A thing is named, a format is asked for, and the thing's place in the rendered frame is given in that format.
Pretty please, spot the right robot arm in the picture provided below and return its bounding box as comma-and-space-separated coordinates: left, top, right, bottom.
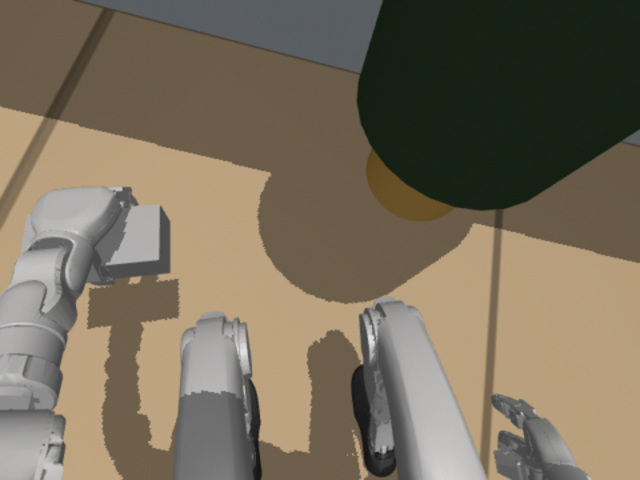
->
542, 464, 592, 480

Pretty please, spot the right robot hand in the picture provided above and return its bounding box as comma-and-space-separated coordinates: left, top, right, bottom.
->
491, 394, 577, 480

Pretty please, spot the left robot arm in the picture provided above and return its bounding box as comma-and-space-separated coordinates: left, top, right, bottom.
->
0, 230, 95, 480

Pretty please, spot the left robot hand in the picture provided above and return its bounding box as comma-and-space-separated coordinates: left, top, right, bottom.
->
31, 186, 139, 286

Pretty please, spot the carton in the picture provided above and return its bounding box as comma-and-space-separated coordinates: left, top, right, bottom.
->
20, 204, 170, 279

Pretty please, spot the potted plant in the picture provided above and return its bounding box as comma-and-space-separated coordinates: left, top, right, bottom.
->
357, 0, 640, 222

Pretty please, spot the right robot foot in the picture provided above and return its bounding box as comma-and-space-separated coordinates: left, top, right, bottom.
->
351, 365, 396, 477

